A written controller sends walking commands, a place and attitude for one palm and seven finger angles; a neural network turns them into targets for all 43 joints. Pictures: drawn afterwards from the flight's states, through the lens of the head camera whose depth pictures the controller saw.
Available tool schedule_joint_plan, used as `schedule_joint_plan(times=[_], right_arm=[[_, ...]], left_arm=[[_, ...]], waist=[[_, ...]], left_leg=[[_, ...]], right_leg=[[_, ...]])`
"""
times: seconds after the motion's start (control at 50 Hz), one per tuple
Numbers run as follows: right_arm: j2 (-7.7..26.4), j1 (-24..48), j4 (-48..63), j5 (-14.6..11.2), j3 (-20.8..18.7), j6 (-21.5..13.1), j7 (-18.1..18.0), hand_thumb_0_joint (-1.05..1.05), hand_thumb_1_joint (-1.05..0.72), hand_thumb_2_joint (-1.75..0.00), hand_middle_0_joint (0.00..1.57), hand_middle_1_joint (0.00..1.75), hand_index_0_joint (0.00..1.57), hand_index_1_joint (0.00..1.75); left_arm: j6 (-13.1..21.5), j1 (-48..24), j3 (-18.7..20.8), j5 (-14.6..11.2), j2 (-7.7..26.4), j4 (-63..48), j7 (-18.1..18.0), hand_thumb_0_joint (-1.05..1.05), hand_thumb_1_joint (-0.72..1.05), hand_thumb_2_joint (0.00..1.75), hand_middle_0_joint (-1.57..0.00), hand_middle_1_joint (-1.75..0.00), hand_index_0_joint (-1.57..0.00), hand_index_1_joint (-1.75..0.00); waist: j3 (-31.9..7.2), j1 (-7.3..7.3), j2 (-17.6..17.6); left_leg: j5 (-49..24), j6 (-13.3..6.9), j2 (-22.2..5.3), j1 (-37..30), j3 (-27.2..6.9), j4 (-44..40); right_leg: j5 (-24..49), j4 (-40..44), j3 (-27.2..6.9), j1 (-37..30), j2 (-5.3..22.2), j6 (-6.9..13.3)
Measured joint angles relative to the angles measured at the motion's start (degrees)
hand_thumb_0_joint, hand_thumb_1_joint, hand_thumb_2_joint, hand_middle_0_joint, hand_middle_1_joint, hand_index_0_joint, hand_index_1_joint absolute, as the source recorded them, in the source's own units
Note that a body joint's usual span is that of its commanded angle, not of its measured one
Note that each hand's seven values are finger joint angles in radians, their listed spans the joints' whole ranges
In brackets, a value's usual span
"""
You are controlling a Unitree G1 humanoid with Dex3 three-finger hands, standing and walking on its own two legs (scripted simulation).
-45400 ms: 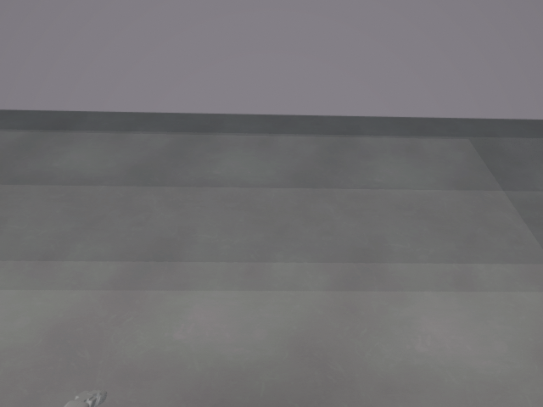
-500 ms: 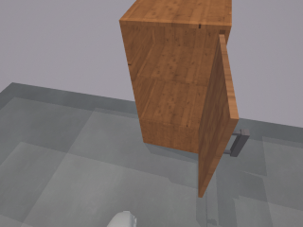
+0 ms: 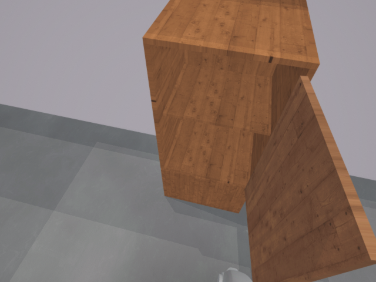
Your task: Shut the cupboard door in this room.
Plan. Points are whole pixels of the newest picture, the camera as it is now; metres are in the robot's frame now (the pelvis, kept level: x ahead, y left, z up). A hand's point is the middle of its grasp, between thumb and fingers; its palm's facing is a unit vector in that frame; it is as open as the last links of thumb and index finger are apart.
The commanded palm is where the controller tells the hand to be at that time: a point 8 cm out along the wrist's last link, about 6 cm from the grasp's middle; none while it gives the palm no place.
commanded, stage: stand and wait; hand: left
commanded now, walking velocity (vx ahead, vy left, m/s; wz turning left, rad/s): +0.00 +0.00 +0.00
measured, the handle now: (330, 255) +0.20 -0.26 -0.01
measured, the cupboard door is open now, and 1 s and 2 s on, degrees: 99 99 99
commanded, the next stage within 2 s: turn or walk to find it in 1.50 s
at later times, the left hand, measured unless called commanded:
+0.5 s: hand (120, 281) +0.14 +0.17 -0.17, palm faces +0.04 -0.98 -0.19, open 7.2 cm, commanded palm none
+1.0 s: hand out of the picture +0.12 +0.16 -0.18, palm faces +0.01 -0.99 -0.14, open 7.4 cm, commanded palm none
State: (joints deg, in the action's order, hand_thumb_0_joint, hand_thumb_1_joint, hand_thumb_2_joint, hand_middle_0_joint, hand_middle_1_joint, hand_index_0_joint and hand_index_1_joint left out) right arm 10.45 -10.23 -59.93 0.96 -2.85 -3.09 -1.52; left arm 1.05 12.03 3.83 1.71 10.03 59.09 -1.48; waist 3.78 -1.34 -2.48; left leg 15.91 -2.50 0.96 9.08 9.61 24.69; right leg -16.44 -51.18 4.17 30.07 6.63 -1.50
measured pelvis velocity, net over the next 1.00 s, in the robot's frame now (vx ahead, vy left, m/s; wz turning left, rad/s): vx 0.14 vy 0.01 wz -0.03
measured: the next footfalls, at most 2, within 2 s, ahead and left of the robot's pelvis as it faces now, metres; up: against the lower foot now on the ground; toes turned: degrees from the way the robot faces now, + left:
right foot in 0.10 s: +0.15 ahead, -0.12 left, +0.00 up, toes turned -7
left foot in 0.36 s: +0.11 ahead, +0.12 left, +0.00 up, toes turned +2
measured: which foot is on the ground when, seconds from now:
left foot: down 0.00-0.12, up 0.14-0.34, down 0.36-1.00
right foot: up 0.00-0.08, down 0.10-1.00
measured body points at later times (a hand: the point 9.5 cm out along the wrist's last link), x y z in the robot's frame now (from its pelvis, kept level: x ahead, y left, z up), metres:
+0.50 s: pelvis +0.10 -0.01 +0.01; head +0.11 +0.01 +0.46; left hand +0.14 +0.23 -0.16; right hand +0.07 -0.20 -0.15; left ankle +0.07 +0.11 -0.74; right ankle +0.11 -0.11 -0.74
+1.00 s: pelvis +0.14 +0.01 +0.00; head +0.17 +0.03 +0.45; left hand +0.12 +0.22 -0.17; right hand +0.11 -0.19 -0.15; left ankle +0.07 +0.11 -0.74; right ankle +0.11 -0.11 -0.74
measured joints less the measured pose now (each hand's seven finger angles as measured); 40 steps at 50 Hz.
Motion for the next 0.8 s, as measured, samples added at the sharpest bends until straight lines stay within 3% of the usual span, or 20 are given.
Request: schedule_joint_plan(times=[0.08,0.12,0.16,0.22,0.3,0.38,0.5,0.8], right_arm=[[0.60,-3.31,-1.53,0.34,0.10,1.38,-0.08,-0.06,-0.97,-0.90,0.19,0.30,0.26,0.32],[0.92,-4.58,-2.39,0.18,0.21,2.10,0.07,-0.05,-0.95,-0.90,0.19,0.30,0.24,0.31],[1.17,-4.71,-2.73,-0.15,0.38,3.13,0.07,-0.03,-0.94,-0.90,0.19,0.30,0.23,0.31],[0.54,-4.84,-2.89,-0.46,0.83,3.89,0.11,-0.02,-0.93,-0.90,0.19,0.30,0.22,0.30],[-0.83,-5.43,-2.93,-0.41,1.58,3.77,0.24,-0.01,-0.92,-0.90,0.19,0.30,0.21,0.30],[-2.42,-6.23,-3.87,-0.12,2.17,2.86,0.29,0.00,-0.91,-0.90,0.19,0.30,0.20,0.30],[-5.38,-7.81,-5.64,0.01,2.96,2.67,-0.11,0.01,-0.91,-0.90,0.19,0.30,0.20,0.30],[-4.14,-6.82,-5.28,-0.48,2.73,1.97,-1.31,0.01,-0.92,-0.90,0.20,0.30,0.20,0.30]], left_arm=[[0.27,-4.20,-0.24,-0.08,2.23,-2.58,0.38,0.01,0.93,0.90,-0.19,-0.29,-0.20,-0.30],[0.87,-5.02,-0.60,-0.02,2.47,-2.90,0.36,0.00,0.93,0.90,-0.19,-0.29,-0.20,-0.29],[1.53,-5.65,-1.30,-0.32,1.98,-2.78,0.47,0.00,0.92,0.90,-0.19,-0.29,-0.20,-0.29],[1.17,-6.09,-1.98,-0.56,1.09,-2.11,0.39,0.00,0.92,0.90,-0.19,-0.29,-0.20,-0.30],[-0.01,-5.55,-2.48,-0.68,-0.46,-0.75,0.26,0.00,0.91,0.90,-0.19,-0.29,-0.20,-0.30],[-0.56,-3.79,-2.17,-1.64,-1.59,1.12,-0.07,0.00,0.92,0.90,-0.20,-0.30,-0.20,-0.30],[-1.07,-0.29,-1.96,-1.35,-0.07,3.53,-0.17,-0.01,0.94,0.90,-0.20,-0.30,-0.20,-0.30],[-1.00,6.64,-3.42,-1.16,-3.35,7.75,-0.64,0.00,0.91,0.90,-0.19,-0.29,-0.20,-0.30]], waist=[[-0.02,1.43,0.33],[-0.21,1.69,1.46],[0.31,2.65,3.24],[0.86,3.22,3.62],[0.57,3.13,3.45],[-0.23,2.56,3.39],[-2.60,1.07,1.24],[-1.31,0.64,1.34]], left_leg=[[4.00,1.43,-0.52,-2.18,-0.38,2.99],[7.28,2.25,-1.69,-1.84,-0.65,7.19],[12.71,2.64,-2.30,0.96,-3.52,14.76],[15.71,2.92,-1.79,5.09,-6.79,23.18],[10.75,3.56,-2.68,5.67,-7.39,16.22],[-0.56,3.61,-3.62,2.68,-7.95,4.19],[-0.32,2.82,-2.35,-0.90,-6.87,-0.87],[1.55,1.58,-1.26,-4.55,-5.55,-3.06]], right_leg=[[4.38,13.09,0.93,-5.68,-1.45,0.47],[4.40,16.00,1.53,-8.30,-2.68,2.50],[2.57,15.52,2.46,-9.02,-3.85,4.00],[3.55,19.03,2.99,-11.55,-4.44,4.36],[4.96,23.35,3.23,-14.29,-4.88,4.14],[3.84,22.78,3.20,-15.09,-5.83,3.23],[4.63,27.21,2.18,-18.09,-4.99,2.16],[2.38,27.73,0.82,-20.54,-4.11,0.59]])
